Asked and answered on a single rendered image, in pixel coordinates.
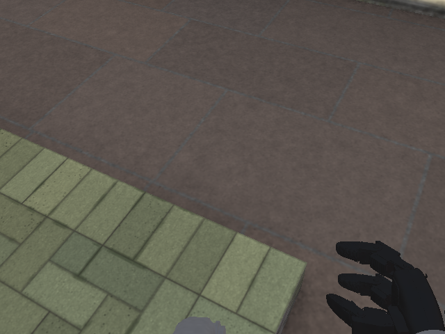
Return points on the robot right hand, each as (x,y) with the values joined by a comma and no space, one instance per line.
(409,300)

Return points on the robot left thigh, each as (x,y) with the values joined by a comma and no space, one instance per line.
(199,325)

